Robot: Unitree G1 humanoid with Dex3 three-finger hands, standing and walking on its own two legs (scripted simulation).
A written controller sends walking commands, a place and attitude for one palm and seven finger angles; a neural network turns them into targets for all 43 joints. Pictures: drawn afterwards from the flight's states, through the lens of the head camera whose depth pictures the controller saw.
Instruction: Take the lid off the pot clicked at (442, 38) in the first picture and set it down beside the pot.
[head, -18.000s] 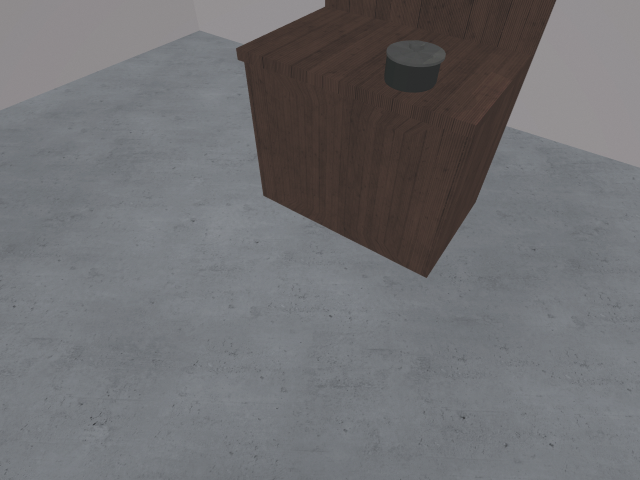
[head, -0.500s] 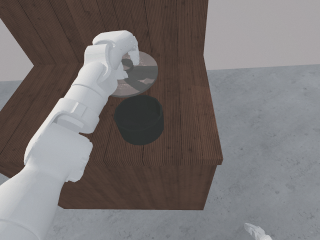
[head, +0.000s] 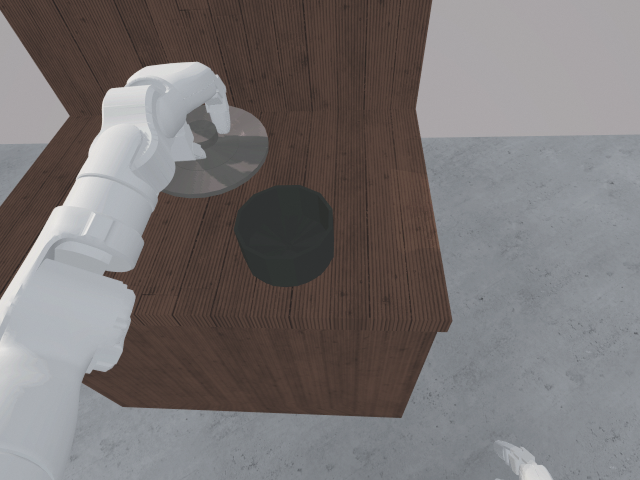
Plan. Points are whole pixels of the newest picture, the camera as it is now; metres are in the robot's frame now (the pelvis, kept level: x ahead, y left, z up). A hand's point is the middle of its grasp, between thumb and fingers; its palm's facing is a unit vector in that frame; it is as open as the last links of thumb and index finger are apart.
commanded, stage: move the lid sideways beside the pot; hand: left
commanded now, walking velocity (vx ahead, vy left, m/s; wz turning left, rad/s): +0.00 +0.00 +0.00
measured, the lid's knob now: (200, 134) +0.50 +0.15 +0.17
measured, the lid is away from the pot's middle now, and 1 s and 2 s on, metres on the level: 0.09 0.20 0.23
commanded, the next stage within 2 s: lower the lid onto the table in 1.32 s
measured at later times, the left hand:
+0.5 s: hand (147, 130) +0.48 +0.20 +0.20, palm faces -0.26 -0.03 -0.97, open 7.5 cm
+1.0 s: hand (94, 140) +0.46 +0.26 +0.20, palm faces -0.29 -0.03 -0.96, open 7.5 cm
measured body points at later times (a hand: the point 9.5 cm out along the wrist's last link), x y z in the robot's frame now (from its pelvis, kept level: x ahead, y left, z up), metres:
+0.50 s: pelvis +0.00 +0.01 +0.00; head +0.05 -0.02 +0.45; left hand +0.49 +0.20 +0.25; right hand +0.10 -0.25 -0.13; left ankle -0.04 +0.10 -0.74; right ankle +0.01 -0.15 -0.74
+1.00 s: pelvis +0.00 +0.00 +0.00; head +0.05 -0.01 +0.45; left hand +0.47 +0.26 +0.25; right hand +0.11 -0.26 -0.13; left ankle -0.04 +0.10 -0.74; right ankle +0.01 -0.15 -0.74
